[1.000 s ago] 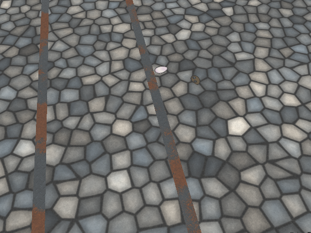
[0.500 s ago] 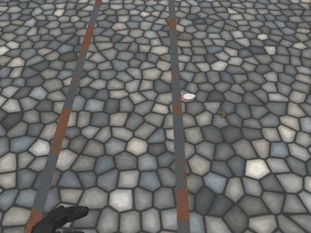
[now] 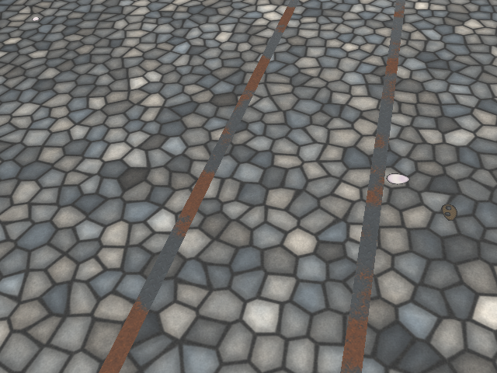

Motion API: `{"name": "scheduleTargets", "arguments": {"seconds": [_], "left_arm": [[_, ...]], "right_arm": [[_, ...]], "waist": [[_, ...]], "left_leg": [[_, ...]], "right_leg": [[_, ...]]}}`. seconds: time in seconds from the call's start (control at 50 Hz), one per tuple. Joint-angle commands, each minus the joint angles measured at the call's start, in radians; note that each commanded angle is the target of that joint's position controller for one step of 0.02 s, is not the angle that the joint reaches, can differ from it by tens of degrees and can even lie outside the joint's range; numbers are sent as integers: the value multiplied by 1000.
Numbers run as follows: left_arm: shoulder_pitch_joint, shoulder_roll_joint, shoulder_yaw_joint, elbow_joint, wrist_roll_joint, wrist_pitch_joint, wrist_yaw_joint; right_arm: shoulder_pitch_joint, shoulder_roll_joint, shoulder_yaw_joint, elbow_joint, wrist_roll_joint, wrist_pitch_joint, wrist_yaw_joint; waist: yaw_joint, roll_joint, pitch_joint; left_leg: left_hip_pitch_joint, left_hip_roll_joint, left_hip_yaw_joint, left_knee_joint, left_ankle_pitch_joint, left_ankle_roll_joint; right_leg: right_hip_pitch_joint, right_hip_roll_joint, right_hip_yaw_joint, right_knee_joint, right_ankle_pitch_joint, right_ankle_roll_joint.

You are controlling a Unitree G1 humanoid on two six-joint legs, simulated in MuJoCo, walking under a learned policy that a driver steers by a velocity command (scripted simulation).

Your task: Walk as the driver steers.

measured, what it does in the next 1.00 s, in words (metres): steps to the right: left foot 0.14 m higher, then right foot 0.14 m lower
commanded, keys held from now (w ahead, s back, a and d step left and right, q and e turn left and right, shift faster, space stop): no key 0.56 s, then w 0.44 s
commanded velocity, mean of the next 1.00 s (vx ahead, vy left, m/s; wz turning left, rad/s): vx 0.12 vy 0.00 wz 0.03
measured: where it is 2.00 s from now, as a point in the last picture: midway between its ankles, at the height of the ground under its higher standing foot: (356, 341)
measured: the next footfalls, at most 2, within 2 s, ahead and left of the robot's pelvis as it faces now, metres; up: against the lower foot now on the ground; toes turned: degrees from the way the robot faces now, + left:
left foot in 0.06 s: -0.08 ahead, +0.09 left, +0.14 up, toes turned +0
right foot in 0.92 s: +0.21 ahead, -0.26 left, +0.00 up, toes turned +1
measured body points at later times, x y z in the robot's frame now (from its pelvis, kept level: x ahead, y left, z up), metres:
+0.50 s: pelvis -0.02 +0.02 +0.13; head -0.02 +0.06 +0.57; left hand +0.05 +0.28 -0.02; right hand +0.06 -0.21 +0.02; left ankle -0.12 +0.09 -0.59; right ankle +0.01 -0.21 -0.54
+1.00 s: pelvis +0.14 -0.15 -0.01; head +0.17 -0.17 +0.44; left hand +0.32 +0.10 -0.10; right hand +0.10 -0.43 -0.14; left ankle -0.05 +0.06 -0.50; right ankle +0.17 -0.26 -0.73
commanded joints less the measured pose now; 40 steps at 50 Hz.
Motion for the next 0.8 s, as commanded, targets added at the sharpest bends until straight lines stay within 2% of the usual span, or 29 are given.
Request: {"name": "scheduleTargets", "arguments": {"seconds": [0.02,0.04,0.06,0.08,0.1,0.12,0.14,0.16,0.18,0.2,0.22,0.24,0.26,0.28,0.32,0.38,0.4,0.42,0.48,0.56,0.6,0.64,0.7,0.72,0.74,0.76,0.78,0.8], "left_arm": [[-22,269,113,-59,-36,14,-14],[35,287,136,-40,-48,7,-23],[29,293,146,-35,-57,-17,-34],[87,217,134,-12,-77,-19,-35],[33,125,122,-48,-69,-39,-58],[-327,160,142,-174,-57,-107,-94],[-380,174,154,-148,-82,-143,-105],[-261,151,149,-74,-59,-135,-101],[-115,167,157,20,-20,-98,-88],[12,179,164,94,-3,-59,-79],[80,166,164,137,-10,-21,-76],[95,148,158,151,-15,9,-70],[84,127,148,144,-14,28,-61],[49,111,139,125,-8,32,-51],[-37,92,127,86,4,18,-44],[-127,98,127,66,-7,-9,-58],[-122,97,129,75,-16,-14,-60],[-135,91,127,72,-21,-23,-64],[-151,94,130,79,-17,-40,-71],[-184,67,127,95,-14,-47,-73],[-240,60,124,82,-19,-55,-83],[-333,76,128,57,-28,-78,-97],[-424,76,128,35,-30,-115,-122],[-448,74,122,26,-23,-118,-137],[-451,47,110,35,-13,-120,-156],[-435,8,96,50,-14,-114,-169],[-397,10,97,68,-21,-104,-184],[-380,34,103,78,-36,-92,-189]], "right_arm": [[76,-39,8,-59,-10,-27,20],[130,-66,0,-24,-17,-33,20],[234,-111,-13,18,-44,-38,24],[304,-123,-23,68,-34,-39,34],[426,-146,-30,108,-13,-66,41],[399,-223,-62,107,-33,-135,32],[281,-187,-67,115,-50,-176,25],[196,-178,-73,115,-54,-177,25],[141,-147,-73,113,-38,-157,31],[84,-124,-63,114,-32,-137,38],[32,-87,-45,107,-32,-122,43],[-16,-66,-30,90,-34,-114,38],[-43,-67,-19,80,-31,-110,28],[-25,-62,-12,91,-23,-110,16],[105,-52,-8,145,-7,-113,-9],[266,-66,-15,207,-3,-124,-35],[283,-73,-19,211,-6,-130,-32],[282,-67,-21,207,-12,-139,-27],[283,-101,-45,203,-8,-145,-23],[268,-109,-60,210,0,-150,-23],[298,-147,-79,227,8,-154,-24],[348,-194,-103,246,11,-164,-26],[372,-184,-111,262,7,-186,-22],[327,-168,-107,252,15,-181,-29],[298,-166,-106,245,16,-178,-31],[264,-143,-99,243,26,-164,-24],[249,-159,-102,243,25,-158,-20],[231,-183,-109,233,21,-157,-14]], "waist": [[-83,-282,-33],[-71,-360,2],[-99,-370,26],[-113,-218,117],[-159,156,232],[-254,308,399],[-185,144,333],[-80,138,189],[-21,103,73],[33,41,24],[81,9,7],[100,-6,19],[101,-19,44],[82,-37,66],[15,-30,56],[-71,47,5],[-84,67,-3],[-94,109,-14],[-114,92,3],[-116,67,23],[-132,72,35],[-167,69,74],[-177,56,99],[-166,22,130],[-162,28,122],[-147,29,96],[-131,40,66],[-119,46,57]], "left_leg": [[234,14,218,-577,-305,112],[325,-38,286,-655,-402,161],[480,-18,262,-649,-229,213],[370,-59,142,-1046,-386,306],[336,185,-472,-1389,-294,470],[325,411,-1083,-1605,56,593],[410,481,-1023,-1526,431,550],[468,431,-797,-1388,639,452],[438,375,-598,-1284,723,364],[262,320,-440,-1246,722,316],[64,276,-347,-1296,604,300],[-47,255,-293,-1380,484,298],[-74,247,-257,-1438,423,300],[-27,242,-220,-1455,438,300],[211,227,-141,-1429,599,290],[525,246,-120,-1404,727,286],[582,255,-132,-1426,816,280],[654,292,-184,-1424,928,289],[721,343,-227,-1404,1029,334],[667,375,-260,-1390,1033,384],[668,393,-310,-1425,811,403],[700,423,-399,-1464,605,428],[727,445,-441,-1480,432,425],[625,404,-357,-1465,319,391],[509,363,-278,-1459,256,360],[356,317,-179,-1454,200,326],[231,306,-131,-1444,148,299],[208,310,-117,-1430,120,285]], "right_leg": [[-4,-186,182,-410,-437,-98],[-51,-187,172,-454,-470,-103],[-166,-222,192,-449,-382,-108],[-113,-149,166,-244,-570,-73],[-395,-77,176,142,-733,-44],[-949,37,503,223,-717,-72],[-1013,116,670,300,-580,-58],[-886,138,655,379,-484,-32],[-724,135,557,471,-387,25],[-515,140,451,608,-251,80],[-322,144,381,754,-153,112],[-228,146,346,880,-85,129],[-211,143,332,949,-45,134],[-238,129,329,953,-9,133],[-319,94,341,806,74,133],[-390,61,358,577,90,177],[-383,48,352,533,35,182],[-409,25,374,536,-48,178],[-458,-4,369,510,-167,176],[-436,-50,302,506,-208,177],[-484,-78,253,491,-165,164],[-603,-85,232,510,-169,139],[-702,-116,237,484,-153,93],[-628,-128,229,346,-10,94],[-485,-109,184,272,124,84],[-263,-84,141,198,238,71],[-90,-64,122,198,320,60],[-26,-60,120,199,326,59]]}}
Velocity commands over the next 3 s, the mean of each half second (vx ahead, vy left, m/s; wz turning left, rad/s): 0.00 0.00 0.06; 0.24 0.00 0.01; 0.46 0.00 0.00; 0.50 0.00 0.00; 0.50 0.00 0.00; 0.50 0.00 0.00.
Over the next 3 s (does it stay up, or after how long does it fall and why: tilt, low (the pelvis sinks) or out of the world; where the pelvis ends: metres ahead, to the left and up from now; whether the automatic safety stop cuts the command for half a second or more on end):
stays up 1.22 -0.20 0.01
